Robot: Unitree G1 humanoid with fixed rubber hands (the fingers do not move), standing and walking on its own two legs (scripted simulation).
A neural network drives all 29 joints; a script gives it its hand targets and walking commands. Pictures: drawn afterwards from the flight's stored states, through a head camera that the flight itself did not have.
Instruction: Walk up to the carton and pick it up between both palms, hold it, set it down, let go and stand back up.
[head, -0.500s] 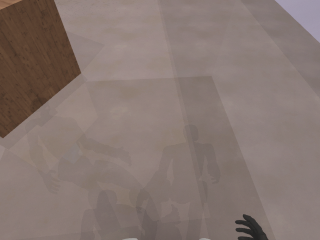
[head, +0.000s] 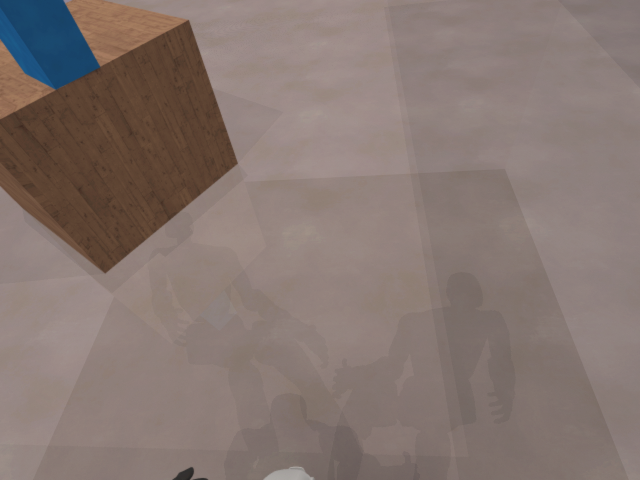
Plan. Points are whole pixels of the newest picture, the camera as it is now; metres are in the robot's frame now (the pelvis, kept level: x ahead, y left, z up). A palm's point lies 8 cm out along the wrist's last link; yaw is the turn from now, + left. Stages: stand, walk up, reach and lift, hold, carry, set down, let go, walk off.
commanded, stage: walk up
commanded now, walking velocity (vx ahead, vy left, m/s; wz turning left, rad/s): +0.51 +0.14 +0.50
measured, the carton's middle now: (33, 25) +1.38 +0.84 +0.07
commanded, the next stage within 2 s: none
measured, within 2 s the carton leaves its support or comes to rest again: neither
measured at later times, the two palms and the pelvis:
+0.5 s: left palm out of the picture -0.07 +0.30 -0.16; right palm (382, 355) +0.31 -0.07 -0.11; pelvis +0.10 +0.11 -0.02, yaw +16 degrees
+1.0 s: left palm (96, 314) +0.46 +0.45 -0.14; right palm (374, 364) +0.31 -0.06 -0.14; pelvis +0.37 +0.19 -0.03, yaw +26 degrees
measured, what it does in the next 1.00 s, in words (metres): walks ahead, turning left: left foot, then right foot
